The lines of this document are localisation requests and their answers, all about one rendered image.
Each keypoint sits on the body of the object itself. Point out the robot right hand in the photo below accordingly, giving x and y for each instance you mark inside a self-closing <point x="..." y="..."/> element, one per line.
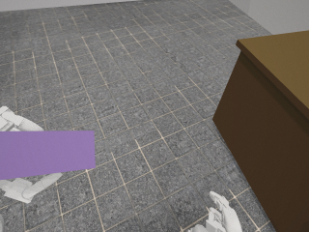
<point x="226" y="221"/>

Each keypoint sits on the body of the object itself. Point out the robot left hand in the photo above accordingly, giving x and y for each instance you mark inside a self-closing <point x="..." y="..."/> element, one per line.
<point x="20" y="189"/>

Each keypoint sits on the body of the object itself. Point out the table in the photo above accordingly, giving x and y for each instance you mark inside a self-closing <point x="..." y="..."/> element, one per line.
<point x="263" y="117"/>

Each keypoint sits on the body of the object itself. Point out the sponge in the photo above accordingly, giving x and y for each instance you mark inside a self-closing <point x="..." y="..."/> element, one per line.
<point x="26" y="153"/>

